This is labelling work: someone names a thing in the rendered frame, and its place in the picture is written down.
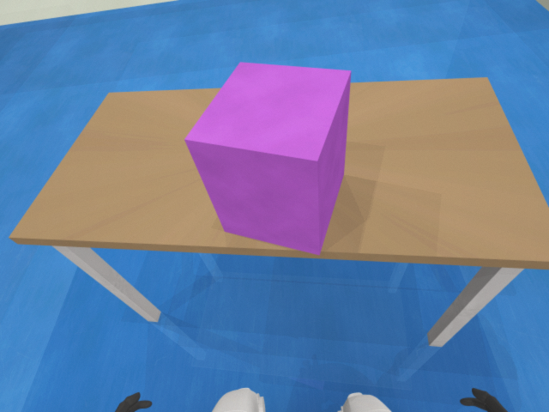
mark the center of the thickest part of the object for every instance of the carton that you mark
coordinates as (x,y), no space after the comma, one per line
(270,149)

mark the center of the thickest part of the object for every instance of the robot thigh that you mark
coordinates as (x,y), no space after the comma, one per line
(363,403)
(243,400)

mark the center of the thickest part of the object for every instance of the robot right hand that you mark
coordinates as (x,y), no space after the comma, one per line
(483,401)

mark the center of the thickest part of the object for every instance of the robot right thigh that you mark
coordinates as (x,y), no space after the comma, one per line
(363,403)

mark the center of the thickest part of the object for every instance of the robot left thigh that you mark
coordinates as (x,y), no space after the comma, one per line
(243,400)

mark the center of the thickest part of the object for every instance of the table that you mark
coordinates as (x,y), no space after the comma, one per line
(433,175)

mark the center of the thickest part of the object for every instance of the robot left hand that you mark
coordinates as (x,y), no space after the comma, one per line
(131,404)

